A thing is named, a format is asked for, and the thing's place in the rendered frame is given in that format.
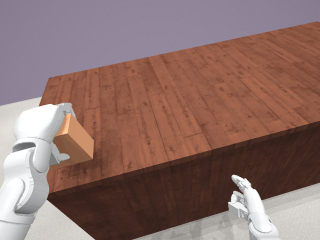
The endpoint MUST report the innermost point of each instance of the sponge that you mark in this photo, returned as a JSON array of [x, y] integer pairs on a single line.
[[73, 140]]

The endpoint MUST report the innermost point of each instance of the robot left forearm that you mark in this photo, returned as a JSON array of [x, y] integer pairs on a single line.
[[25, 188]]

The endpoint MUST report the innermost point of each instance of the robot right forearm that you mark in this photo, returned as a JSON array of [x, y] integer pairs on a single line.
[[261, 227]]

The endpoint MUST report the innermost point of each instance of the right robot hand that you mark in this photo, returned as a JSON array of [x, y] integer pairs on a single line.
[[242, 205]]

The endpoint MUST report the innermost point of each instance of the table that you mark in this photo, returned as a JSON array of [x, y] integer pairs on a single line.
[[170, 130]]

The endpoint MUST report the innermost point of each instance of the left robot hand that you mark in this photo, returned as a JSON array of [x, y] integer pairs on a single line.
[[43, 123]]

